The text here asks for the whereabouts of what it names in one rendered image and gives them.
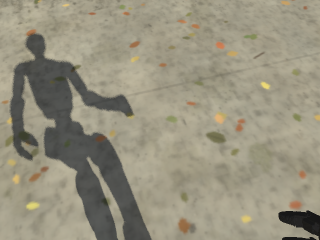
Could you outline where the right robot hand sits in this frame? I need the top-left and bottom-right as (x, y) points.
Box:
(278, 210), (320, 240)

